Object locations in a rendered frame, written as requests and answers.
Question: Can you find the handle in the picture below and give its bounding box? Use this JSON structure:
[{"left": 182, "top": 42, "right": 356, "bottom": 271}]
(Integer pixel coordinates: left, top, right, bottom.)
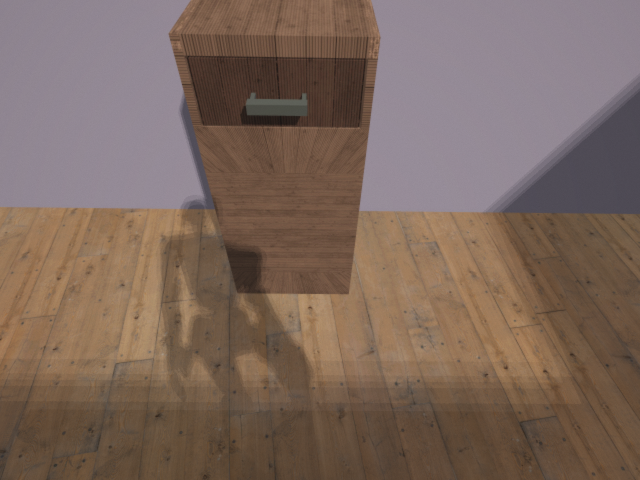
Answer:
[{"left": 246, "top": 93, "right": 308, "bottom": 116}]

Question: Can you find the drawer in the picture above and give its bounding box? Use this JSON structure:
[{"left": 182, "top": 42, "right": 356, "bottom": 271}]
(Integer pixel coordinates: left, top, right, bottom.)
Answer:
[{"left": 187, "top": 56, "right": 366, "bottom": 127}]

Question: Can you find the cabinet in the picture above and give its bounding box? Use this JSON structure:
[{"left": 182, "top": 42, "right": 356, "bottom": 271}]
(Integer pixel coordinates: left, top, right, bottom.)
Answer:
[{"left": 169, "top": 0, "right": 380, "bottom": 294}]

